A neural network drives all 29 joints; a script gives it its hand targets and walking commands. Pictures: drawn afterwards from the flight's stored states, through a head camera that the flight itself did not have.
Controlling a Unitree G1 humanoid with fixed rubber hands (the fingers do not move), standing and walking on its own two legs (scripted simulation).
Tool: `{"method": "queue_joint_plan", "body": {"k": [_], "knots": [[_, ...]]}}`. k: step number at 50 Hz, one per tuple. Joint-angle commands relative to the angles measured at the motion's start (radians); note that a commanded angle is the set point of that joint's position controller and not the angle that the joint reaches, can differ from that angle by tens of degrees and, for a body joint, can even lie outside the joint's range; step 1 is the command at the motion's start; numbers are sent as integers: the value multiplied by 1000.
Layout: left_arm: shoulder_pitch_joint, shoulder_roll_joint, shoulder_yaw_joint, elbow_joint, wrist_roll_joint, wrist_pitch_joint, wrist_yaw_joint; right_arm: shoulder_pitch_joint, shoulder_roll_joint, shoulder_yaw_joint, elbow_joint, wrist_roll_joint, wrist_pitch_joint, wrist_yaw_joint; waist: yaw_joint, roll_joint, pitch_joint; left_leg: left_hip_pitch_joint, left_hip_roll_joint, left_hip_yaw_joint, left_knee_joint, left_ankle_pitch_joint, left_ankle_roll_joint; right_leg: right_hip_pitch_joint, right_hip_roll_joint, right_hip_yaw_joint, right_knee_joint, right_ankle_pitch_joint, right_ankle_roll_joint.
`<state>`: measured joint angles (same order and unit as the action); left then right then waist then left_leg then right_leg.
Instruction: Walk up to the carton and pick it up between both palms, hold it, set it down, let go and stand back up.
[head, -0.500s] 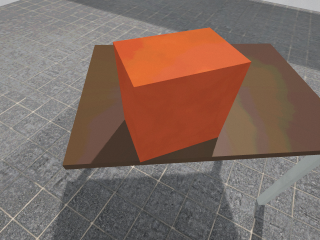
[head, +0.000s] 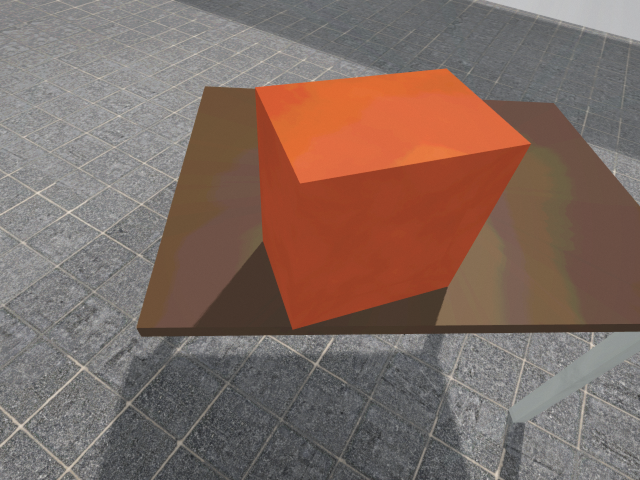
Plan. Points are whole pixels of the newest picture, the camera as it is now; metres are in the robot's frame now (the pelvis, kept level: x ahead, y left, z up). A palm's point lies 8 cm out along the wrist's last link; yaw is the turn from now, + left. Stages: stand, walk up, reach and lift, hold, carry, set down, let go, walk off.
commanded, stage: walk up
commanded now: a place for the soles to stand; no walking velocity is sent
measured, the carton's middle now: (367, 203) +0.50 -0.04 +0.07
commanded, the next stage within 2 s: none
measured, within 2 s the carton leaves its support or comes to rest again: neither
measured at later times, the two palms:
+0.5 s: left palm out of the picture +0.02 +0.30 -0.10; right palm out of the picture +0.07 -0.34 -0.09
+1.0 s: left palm out of the picture +0.06 +0.31 -0.10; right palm out of the picture +0.12 -0.32 -0.08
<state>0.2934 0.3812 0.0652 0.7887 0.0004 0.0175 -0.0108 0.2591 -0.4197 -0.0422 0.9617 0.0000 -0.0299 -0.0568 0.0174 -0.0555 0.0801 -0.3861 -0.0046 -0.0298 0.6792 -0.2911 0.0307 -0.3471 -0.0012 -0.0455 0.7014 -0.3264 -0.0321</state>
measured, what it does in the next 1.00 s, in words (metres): steps on the spot: right foot, then left foot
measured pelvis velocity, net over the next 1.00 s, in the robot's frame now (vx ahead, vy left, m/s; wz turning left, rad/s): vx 0.01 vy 0.00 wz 0.05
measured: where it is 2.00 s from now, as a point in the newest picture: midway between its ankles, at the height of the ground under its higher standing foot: outside the picture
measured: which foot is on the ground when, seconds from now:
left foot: down 0.00-0.40, up 0.42-0.66, down 0.68-1.00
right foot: down 0.00-0.00, up 0.02-0.34, down 0.36-1.00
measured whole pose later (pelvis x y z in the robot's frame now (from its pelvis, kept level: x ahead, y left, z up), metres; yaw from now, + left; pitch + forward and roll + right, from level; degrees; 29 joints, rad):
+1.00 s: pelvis +0.01 +0.00 +0.01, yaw +3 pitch +0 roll +0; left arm 0.24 0.39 0.05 0.92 0.00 0.00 -0.02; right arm 0.16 -0.40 -0.01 0.95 0.00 -0.03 -0.01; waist 0.01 -0.03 0.04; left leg -0.33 -0.03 -0.07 0.60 -0.27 0.00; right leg -0.26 -0.03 -0.06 0.60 -0.34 -0.01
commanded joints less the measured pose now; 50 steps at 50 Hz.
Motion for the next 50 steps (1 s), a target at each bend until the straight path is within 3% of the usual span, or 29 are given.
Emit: {"method": "queue_joint_plan", "body": {"k": [1, 2, 3, 4, 6, 9, 12, 15, 17, 18, 19, 20, 21, 22, 24, 29, 30, 32, 33, 34, 35, 36, 37, 38, 39, 40, 42, 45, 50], "knots": [[-86, 202, 49, -54, 10, 15, 7, 9, -318, -76, -89, -44, -29, 6, -26, 266, -51, 33, 332, -620, -403, -320, 194, -148, -14, 110, 225, -290, 6], [-60, 240, 63, -29, 13, 21, 2, -51, -305, -70, -100, -43, -26, 4, -8, 208, -6, -82, 319, -592, -430, -495, 215, -98, -27, 142, 278, -277, 8], [-40, 237, 68, -16, 12, 23, -8, -87, -292, -64, -115, -46, -25, 3, 8, 195, 33, -148, 278, -519, -427, -526, 203, -77, -29, 127, 278, -232, 4], [-11, 223, 70, 1, 12, 22, -13, -104, -267, -54, -121, -47, -25, 4, 18, 194, 48, -138, 226, -451, -412, -476, 170, -84, -27, 122, 260, -179, 0], [10, 203, 63, 12, 14, 20, -18, -79, -252, -52, -120, -46, -23, 16, 3, 246, -2, -40, 158, -364, -399, -383, 131, -93, -7, 77, 217, -146, 5], [-31, 199, 58, 7, 17, 9, -15, -4, -257, -56, -110, -50, -18, 25, -40, 246, -80, 110, 179, -414, -376, -360, 145, -105, -3, 70, 126, -192, 14], [-33, 192, 55, 28, 16, 0, -7, -22, -254, -55, -109, -46, -5, 25, -41, 251, -97, 138, 187, -399, -352, -252, 157, -65, -1, 65, 21, -209, 14], [3, 186, 54, 62, 17, -11, -3, -78, -253, -51, -114, -42, 8, 28, -15, 252, -105, 43, 171, -339, -313, -215, 146, 74, 7, 40, -118, -118, 3], [37, 183, 56, 93, 28, -25, 7, -119, -214, -39, -110, -30, 18, 33, 18, 215, -98, -50, 131, -273, -238, -199, 94, 200, 12, 32, -262, 25, -8], [43, 208, 59, 94, 36, -31, 11, -122, -191, -31, -111, -22, 20, 35, 22, 175, -103, -111, 103, -244, -190, -210, 68, 247, -36, 90, -296, 16, -15], [45, 254, 67, 95, 50, -38, 18, -139, -156, -19, -115, -12, 21, 37, 35, 59, -75, -214, 24, -183, -69, -214, 26, 262, -176, 261, -388, -129, -39], [-16, 321, 75, 76, 46, -47, 21, -145, -138, -21, -105, -3, 26, 37, 34, -55, -24, -200, -95, -76, 119, -184, -20, 137, -331, 471, -547, -397, -78], [-93, 327, 78, 63, 44, -51, 21, -107, -183, -38, -77, -8, 30, 35, 17, 2, 12, -139, -44, -104, 228, -203, -27, 24, -379, 497, -558, -486, -97], [-140, 315, 77, 57, 44, -54, 20, -54, -206, -43, -59, -5, 27, 39, -12, -5, 38, -98, -20, -98, 262, -196, -20, -21, -371, 476, -536, -476, -124], [-165, 278, 66, 55, 37, -59, 18, -17, -195, -43, -45, 3, 20, 48, -38, -17, 69, -89, -20, -90, 239, -144, -12, -16, -290, 338, -508, -291, -90], [-86, 265, 65, 55, 38, -57, 6, -54, -159, -23, -67, -8, -8, 49, 16, -61, -69, -68, 1, 12, 8, -213, -5, 258, -250, 193, -319, 109, -121], [-88, 264, 59, 54, 33, -54, 6, -52, -149, -21, -69, -8, -14, 45, 9, -57, -86, -21, -3, 31, -68, -171, -1, 265, -238, 152, -261, 218, -123], [-108, 246, 51, 47, 17, -43, 5, 5, -141, -22, -51, -11, -27, 34, -22, -34, -126, 122, -20, 43, -218, 82, 4, 222, -209, 71, -144, 383, -93], [-109, 220, 43, 41, 6, -38, 6, 13, -163, -28, -50, -17, -31, 28, -20, 0, -162, 193, 3, -18, -204, 223, 19, 187, -190, 63, -102, 397, -63], [-109, 200, 39, 31, -4, -38, 10, 7, -201, -36, -55, -21, -34, 23, -14, 64, -203, 260, 71, -130, -167, 435, 43, 134, -141, 35, -49, 317, -28], [-125, 181, 34, 22, -13, -33, 11, -23, -232, -39, -68, -23, -36, 19, -5, 128, -205, 284, 174, -290, -181, 511, 83, 54, -81, 13, -14, 143, 9], [-119, 174, 31, 33, -9, -25, 9, -51, -252, -39, -77, -17, -36, 18, -3, 175, -179, 245, 245, -427, -218, 415, 146, 17, -28, 43, 0, -77, 24], [-112, 187, 34, 49, -8, -18, 8, -77, -256, -33, -80, -12, -33, 18, 1, 200, -139, 153, 256, -445, -259, 274, 182, 56, -14, 77, -20, -221, 14], [-94, 184, 33, 62, -7, -20, 8, -100, -239, -23, -86, -15, -30, 19, 12, 198, -103, 107, 244, -431, -277, 197, 168, 75, -23, 75, -84, -221, 2], [-75, 178, 30, 76, 0, -26, 5, -127, -220, -14, -87, -15, -26, 21, 27, 177, -82, 59, 210, -368, -260, 173, 126, 117, -41, 70, -180, -129, -5], [-72, 184, 30, 85, 10, -36, 5, -144, -193, -6, -89, -9, -25, 24, 31, 154, -94, 31, 154, -287, -221, 222, 72, 177, -73, 78, -233, -3, -13], [-98, 222, 39, 90, 14, -48, 9, -135, -164, 2, -82, -1, -25, 27, 11, 102, -113, 48, 74, -175, -128, 327, 24, 194, -153, 121, -290, 124, -32], [-166, 226, 35, 80, 13, -48, 5, -109, -179, -2, -66, 0, -20, 35, -19, 77, -133, 117, 50, -133, -135, 205, 25, 144, -176, 123, -303, 30, -44], [-160, 215, 32, 84, 7, -43, 7, -128, -193, -1, -60, -3, -23, 36, -5, 70, -136, 94, 77, -172, -140, 304, 35, 172, -143, 79, -255, 89, -25]]}}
